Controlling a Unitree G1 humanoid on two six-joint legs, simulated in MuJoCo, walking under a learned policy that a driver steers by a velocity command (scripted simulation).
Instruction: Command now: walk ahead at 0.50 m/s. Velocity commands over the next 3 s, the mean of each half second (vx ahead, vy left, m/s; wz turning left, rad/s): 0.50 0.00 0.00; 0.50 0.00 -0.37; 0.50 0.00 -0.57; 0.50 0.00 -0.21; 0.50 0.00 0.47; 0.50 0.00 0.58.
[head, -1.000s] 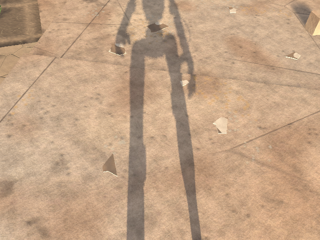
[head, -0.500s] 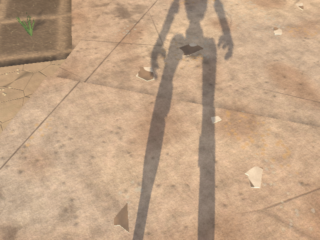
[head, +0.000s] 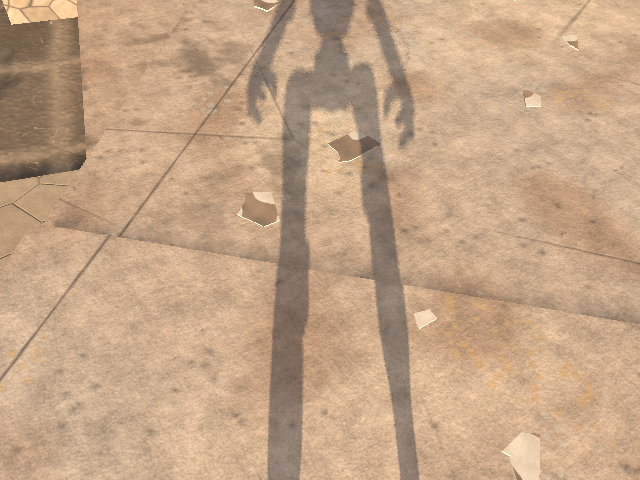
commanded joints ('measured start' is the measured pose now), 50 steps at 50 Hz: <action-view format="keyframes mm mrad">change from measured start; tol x32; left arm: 1 -25 36 9 -54 7 -3 -1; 50 142 28 41 -94 -25 40 5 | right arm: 1 -17 -153 -29 -48 5 -10 -18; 50 -139 -112 -42 -103 -7 -22 -19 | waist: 1 28 93 24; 17 158 -171 -368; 50 41 146 -1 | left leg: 1 13 265 -176 -165 190 148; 14 196 264 -75 233 616 53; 16 -423 12 -32 902 -198 -57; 18 -626 77 -179 1075 -365 -23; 38 -343 112 -119 198 133 -74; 42 536 474 -609 133 -71 158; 50 4 340 -197 -126 33 97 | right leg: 1 -63 -20 14 -155 161 20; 14 376 128 -90 -512 116 -90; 17 1046 -253 689 -682 -159 -310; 23 476 -102 202 -828 118 -212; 37 566 -91 184 -756 121 -167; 40 536 -42 183 -552 257 -121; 43 -92 149 98 253 -425 -16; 50 -24 -22 65 152 -91 -11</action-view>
